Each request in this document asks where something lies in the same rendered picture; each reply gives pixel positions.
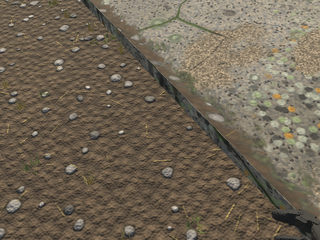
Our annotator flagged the robot right hand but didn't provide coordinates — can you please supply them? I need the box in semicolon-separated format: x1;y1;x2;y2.
271;209;320;240

